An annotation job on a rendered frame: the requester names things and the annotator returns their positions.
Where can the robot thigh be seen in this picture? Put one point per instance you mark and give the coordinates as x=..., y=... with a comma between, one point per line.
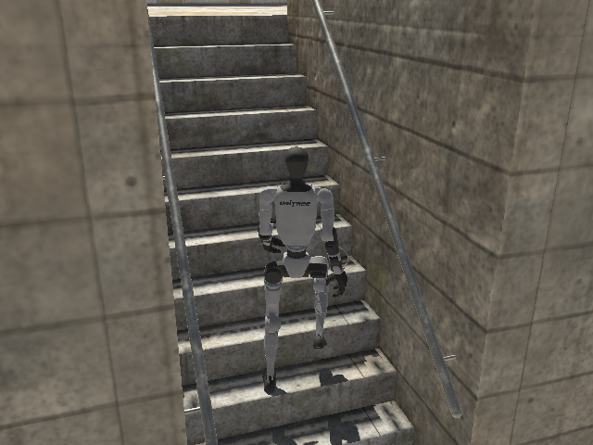
x=318, y=269
x=273, y=278

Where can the right robot forearm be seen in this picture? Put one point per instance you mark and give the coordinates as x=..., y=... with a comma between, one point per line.
x=334, y=254

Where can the left robot upper arm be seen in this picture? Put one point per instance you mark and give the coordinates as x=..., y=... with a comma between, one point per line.
x=265, y=209

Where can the right robot upper arm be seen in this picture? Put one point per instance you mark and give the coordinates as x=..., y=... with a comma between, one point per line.
x=327, y=213

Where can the right robot thigh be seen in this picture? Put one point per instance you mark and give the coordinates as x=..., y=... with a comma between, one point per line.
x=318, y=269

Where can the robot left hand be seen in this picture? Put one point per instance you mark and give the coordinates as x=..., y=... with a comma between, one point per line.
x=276, y=242

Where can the robot right hand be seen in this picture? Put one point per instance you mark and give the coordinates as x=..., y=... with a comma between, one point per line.
x=342, y=282

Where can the left robot forearm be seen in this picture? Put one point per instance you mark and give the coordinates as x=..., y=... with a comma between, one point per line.
x=265, y=239

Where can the left robot thigh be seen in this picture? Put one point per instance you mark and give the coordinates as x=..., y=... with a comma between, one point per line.
x=273, y=278

